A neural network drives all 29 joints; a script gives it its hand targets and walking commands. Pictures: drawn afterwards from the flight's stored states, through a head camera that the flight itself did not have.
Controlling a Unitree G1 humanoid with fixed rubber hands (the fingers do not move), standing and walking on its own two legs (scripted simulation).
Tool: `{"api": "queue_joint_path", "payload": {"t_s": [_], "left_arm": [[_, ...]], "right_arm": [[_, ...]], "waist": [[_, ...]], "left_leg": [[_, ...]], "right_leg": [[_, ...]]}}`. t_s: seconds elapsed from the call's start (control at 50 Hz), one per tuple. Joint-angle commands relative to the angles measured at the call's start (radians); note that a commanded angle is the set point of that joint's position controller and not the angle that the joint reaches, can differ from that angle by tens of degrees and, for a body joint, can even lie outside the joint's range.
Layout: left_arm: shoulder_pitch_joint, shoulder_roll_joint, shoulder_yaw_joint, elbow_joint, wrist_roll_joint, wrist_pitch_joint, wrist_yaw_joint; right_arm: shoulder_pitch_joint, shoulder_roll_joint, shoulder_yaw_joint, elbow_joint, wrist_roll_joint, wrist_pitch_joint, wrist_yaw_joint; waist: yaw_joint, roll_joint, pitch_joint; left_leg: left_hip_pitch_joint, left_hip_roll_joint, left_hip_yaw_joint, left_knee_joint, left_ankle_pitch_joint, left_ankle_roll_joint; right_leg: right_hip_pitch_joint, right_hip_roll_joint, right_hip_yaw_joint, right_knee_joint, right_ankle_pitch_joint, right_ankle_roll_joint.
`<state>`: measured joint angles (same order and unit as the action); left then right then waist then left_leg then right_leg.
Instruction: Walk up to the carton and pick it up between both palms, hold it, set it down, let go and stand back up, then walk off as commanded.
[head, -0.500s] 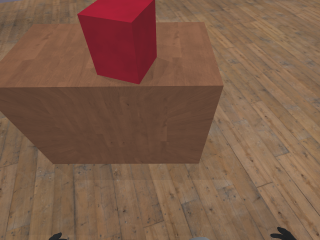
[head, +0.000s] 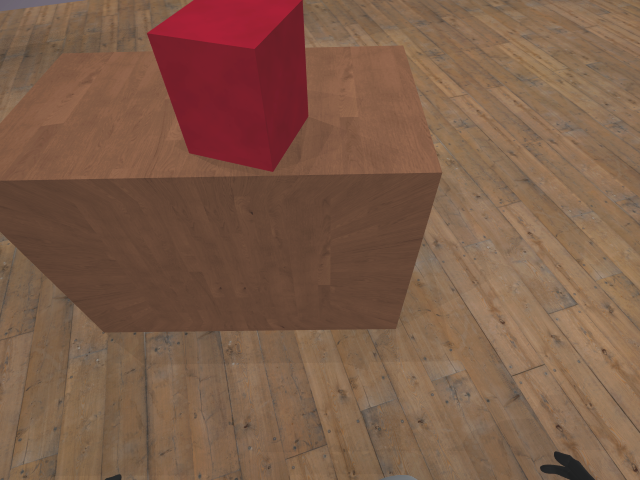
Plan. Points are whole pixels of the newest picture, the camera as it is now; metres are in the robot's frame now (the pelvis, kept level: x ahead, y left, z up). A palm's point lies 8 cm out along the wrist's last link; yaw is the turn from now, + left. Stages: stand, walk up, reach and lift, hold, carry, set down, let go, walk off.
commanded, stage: walk up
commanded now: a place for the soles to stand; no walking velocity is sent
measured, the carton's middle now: (241, 82) +0.81 +0.15 +0.07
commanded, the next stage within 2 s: none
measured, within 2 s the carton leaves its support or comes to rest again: neither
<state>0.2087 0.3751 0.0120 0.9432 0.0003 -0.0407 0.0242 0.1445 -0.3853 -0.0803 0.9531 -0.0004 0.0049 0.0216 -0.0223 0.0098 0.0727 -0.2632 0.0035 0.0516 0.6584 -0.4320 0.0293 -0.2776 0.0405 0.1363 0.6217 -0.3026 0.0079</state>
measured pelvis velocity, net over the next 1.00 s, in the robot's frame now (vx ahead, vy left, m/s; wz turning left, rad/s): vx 0.00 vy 0.01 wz -0.01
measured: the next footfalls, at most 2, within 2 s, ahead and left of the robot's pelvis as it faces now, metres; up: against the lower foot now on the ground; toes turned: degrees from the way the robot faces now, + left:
none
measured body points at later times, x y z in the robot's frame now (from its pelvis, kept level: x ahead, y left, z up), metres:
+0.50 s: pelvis +0.00 +0.01 +0.00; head +0.02 +0.01 +0.45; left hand +0.09 +0.32 -0.12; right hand +0.09 -0.31 -0.12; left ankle +0.01 +0.11 -0.73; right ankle +0.02 -0.13 -0.72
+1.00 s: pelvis +0.00 +0.01 +0.00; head +0.02 +0.01 +0.45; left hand +0.10 +0.32 -0.11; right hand +0.09 -0.31 -0.12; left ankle +0.01 +0.11 -0.73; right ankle +0.03 -0.13 -0.73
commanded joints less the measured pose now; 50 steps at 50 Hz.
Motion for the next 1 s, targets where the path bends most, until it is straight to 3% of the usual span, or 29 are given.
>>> {"api": "queue_joint_path", "payload": {"t_s": [0.0,0.04,0.06,0.08,0.1,0.12,0.16,0.2,0.26,0.32,0.34,0.38,0.42,0.46,0.5,0.52,0.56,0.6,0.62,0.66,0.7,0.74,0.78,0.8,0.86,0.9,0.92,0.94,0.98], "left_arm": [[-0.016,0.282,0.058,-0.062,0.020,-0.033,0.020],[-0.059,0.237,0.043,-0.072,0.011,-0.035,0.022],[-0.075,0.223,0.032,-0.075,0.004,-0.030,0.021],[-0.062,0.190,0.030,-0.084,-0.005,-0.023,0.015],[-0.049,0.198,0.032,-0.083,-0.001,-0.012,0.014],[-0.021,0.216,0.040,-0.076,0.006,0.000,0.014],[0.012,0.201,0.038,-0.047,0.008,-0.007,0.012],[0.039,0.209,0.046,-0.049,0.002,-0.018,0.008],[0.055,0.259,0.064,-0.042,0.020,-0.031,0.016],[-0.014,0.291,0.063,-0.053,0.022,-0.030,0.018],[-0.011,0.270,0.056,-0.056,0.020,-0.028,0.020],[-0.090,0.245,0.042,-0.079,0.009,-0.016,0.012],[-0.038,0.199,0.032,-0.066,0.001,-0.010,0.013],[0.008,0.206,0.047,-0.044,0.006,-0.005,0.011],[0.060,0.218,0.053,-0.045,0.017,-0.008,0.002],[0.042,0.222,0.058,-0.046,0.018,-0.018,0.001],[0.065,0.267,0.061,-0.037,0.029,-0.034,0.011],[0.015,0.309,0.068,-0.051,0.023,-0.041,0.016],[-0.024,0.287,0.063,-0.054,0.028,-0.037,0.018],[-0.076,0.269,0.051,-0.065,0.028,-0.029,0.018],[-0.074,0.248,0.040,-0.070,0.018,-0.030,0.017],[-0.074,0.211,0.034,-0.073,0.000,-0.024,0.015],[-0.026,0.202,0.037,-0.060,-0.004,-0.009,0.018],[-0.010,0.199,0.042,-0.064,-0.004,-0.008,0.014],[0.022,0.231,0.052,-0.037,0.017,-0.023,0.007],[0.016,0.268,0.058,-0.039,0.022,-0.032,0.011],[0.005,0.280,0.063,-0.046,0.021,-0.031,0.009],[-0.023,0.281,0.062,-0.048,0.022,-0.031,0.013],[-0.066,0.255,0.052,-0.058,0.019,-0.025,0.012]], "right_arm": [[-0.036,-0.186,-0.027,-0.071,-0.018,-0.007,-0.005],[0.001,-0.203,-0.043,-0.036,-0.025,-0.026,-0.008],[0.020,-0.243,-0.051,-0.028,-0.020,-0.031,-0.011],[0.040,-0.257,-0.058,-0.025,-0.027,-0.032,-0.016],[0.007,-0.269,-0.053,-0.050,-0.024,-0.033,-0.017],[-0.008,-0.265,-0.052,-0.053,-0.015,-0.033,-0.017],[-0.063,-0.249,-0.044,-0.054,-0.020,-0.029,-0.012],[-0.077,-0.244,-0.029,-0.059,-0.010,-0.020,-0.018],[-0.038,-0.220,-0.038,-0.075,-0.002,-0.007,-0.019],[-0.050,-0.182,-0.026,-0.079,-0.013,0.000,-0.013],[-0.031,-0.185,-0.026,-0.075,-0.021,-0.002,-0.014],[-0.001,-0.236,-0.040,-0.058,-0.019,-0.013,-0.014],[-0.017,-0.275,-0.052,-0.062,-0.019,-0.025,-0.012],[-0.084,-0.260,-0.041,-0.078,-0.018,-0.028,-0.009],[-0.100,-0.266,-0.042,-0.080,-0.022,-0.017,-0.009],[-0.094,-0.244,-0.037,-0.074,-0.020,-0.010,-0.009],[-0.085,-0.187,-0.027,-0.105,-0.004,-0.005,-0.010],[-0.046,-0.188,-0.019,-0.094,-0.013,0.003,-0.009],[-0.035,-0.184,-0.023,-0.075,-0.017,0.003,-0.009],[-0.037,-0.175,-0.034,-0.079,-0.019,-0.006,-0.006],[-0.006,-0.207,-0.044,-0.064,-0.022,-0.024,-0.007],[-0.015,-0.244,-0.048,-0.047,-0.023,-0.029,-0.009],[-0.070,-0.258,-0.037,-0.066,-0.012,-0.029,-0.012],[-0.075,-0.265,-0.041,-0.066,-0.023,-0.025,-0.009],[-0.084,-0.237,-0.030,-0.082,-0.012,-0.014,-0.008],[-0.084,-0.210,-0.030,-0.092,-0.009,-0.012,-0.006],[-0.061,-0.194,-0.028,-0.088,-0.015,-0.011,-0.008],[-0.068,-0.189,-0.026,-0.082,-0.018,-0.005,-0.007],[-0.017,-0.189,-0.029,-0.052,-0.027,-0.010,-0.007]], "waist": [[-0.002,-0.101,-0.037],[-0.040,-0.031,-0.097],[-0.052,-0.042,-0.102],[-0.039,0.077,-0.147],[-0.021,0.053,-0.162],[-0.023,0.078,-0.127],[0.015,0.106,-0.069],[0.031,0.106,-0.027],[0.008,0.004,-0.157],[-0.004,-0.069,-0.104],[-0.014,-0.067,-0.084],[-0.045,-0.033,-0.036],[-0.020,0.114,-0.066],[0.014,0.106,-0.038],[0.046,0.125,-0.004],[0.035,0.041,0.009],[0.017,-0.050,-0.093],[0.005,-0.109,-0.061],[-0.001,-0.107,-0.052],[-0.016,-0.135,0.006],[-0.038,-0.060,-0.076],[-0.030,0.067,-0.129],[0.011,0.106,-0.068],[0.017,0.097,-0.042],[0.033,0.054,-0.054],[0.009,-0.025,-0.054],[0.005,-0.082,-0.077],[-0.002,-0.057,-0.043],[-0.022,-0.059,-0.015]], "left_leg": [[-0.064,0.002,-0.131,-0.034,-0.085,0.005],[0.160,0.058,-0.142,-0.181,0.280,0.010],[0.235,0.128,-0.202,-0.217,0.367,0.050],[0.262,0.201,-0.283,-0.270,0.375,0.095],[0.239,0.288,-0.316,-0.280,0.420,0.163],[0.202,0.329,-0.317,-0.294,0.445,0.203],[0.148,0.304,-0.289,-0.292,0.436,0.208],[0.111,0.236,-0.200,-0.225,0.462,0.153],[0.145,0.105,-0.083,-0.023,0.470,0.041],[0.040,0.022,-0.083,-0.028,0.044,0.006],[0.072,0.021,-0.119,-0.065,0.042,0.002],[0.155,0.105,-0.178,-0.225,0.119,0.042],[0.154,0.281,-0.333,-0.347,0.174,0.163],[0.064,0.321,-0.300,-0.321,0.282,0.219],[-0.015,0.255,-0.259,-0.286,0.126,0.159],[-0.009,0.182,-0.175,-0.236,0.128,0.102],[0.025,0.079,-0.112,-0.025,0.237,0.033],[-0.059,-0.011,-0.110,0.044,-0.094,-0.016],[-0.046,-0.009,-0.133,0.031,-0.156,-0.006],[0.002,0.005,-0.120,-0.065,-0.064,0.007],[0.188,0.070,-0.155,-0.182,0.210,0.025],[0.237,0.193,-0.279,-0.274,0.294,0.115],[0.136,0.314,-0.301,-0.305,0.346,0.214],[0.144,0.274,-0.265,-0.288,0.341,0.185],[0.050,0.178,-0.165,-0.193,0.269,0.107],[0.056,0.059,-0.081,-0.075,0.204,0.028],[0.036,0.041,-0.080,-0.050,0.139,0.016],[0.038,0.021,-0.086,-0.057,0.038,0.004],[0.092,0.047,-0.131,-0.159,0.000,0.011]], "right_leg": [[0.065,-0.251,0.419,-0.238,0.334,-0.214],[-0.025,-0.185,0.253,-0.150,0.490,-0.122],[-0.089,-0.105,0.159,-0.068,0.398,-0.072],[-0.091,-0.031,0.063,0.025,0.264,-0.038],[-0.073,0.000,-0.027,0.047,0.055,-0.018],[-0.068,0.005,-0.052,0.120,-0.212,-0.023],[-0.036,-0.030,-0.067,0.057,-0.258,-0.030],[0.012,-0.034,-0.063,-0.086,-0.031,-0.050],[0.119,-0.118,0.105,-0.127,0.497,-0.092],[0.069,-0.239,0.319,-0.182,0.378,-0.198],[0.003,-0.236,0.352,-0.189,0.322,-0.206],[-0.116,-0.130,0.190,-0.122,0.216,-0.099],[-0.108,0.004,-0.025,0.066,0.009,-0.040],[-0.039,-0.012,-0.075,0.120,-0.202,-0.029],[0.056,-0.032,-0.053,-0.027,-0.101,-0.054],[0.071,-0.035,-0.028,-0.145,0.034,-0.059],[0.108,-0.150,0.200,-0.179,0.317,-0.125],[0.089,-0.281,0.438,-0.228,0.384,-0.247],[0.060,-0.285,0.424,-0.225,0.348,-0.259],[-0.034,-0.243,0.357,-0.243,0.250,-0.207],[-0.078,-0.172,0.234,-0.150,0.324,-0.118],[-0.100,-0.034,0.051,0.024,0.198,-0.047],[-0.046,-0.018,-0.056,0.073,-0.134,-0.034],[-0.043,-0.018,-0.073,-0.022,-0.193,-0.050],[0.067,-0.052,-0.001,-0.101,0.190,-0.061],[0.027,-0.134,0.181,-0.149,0.346,-0.114],[0.032,-0.183,0.247,-0.173,0.288,-0.147],[-0.017,-0.212,0.316,-0.197,0.229,-0.182],[-0.099,-0.196,0.295,-0.201,0.126,-0.160]]}}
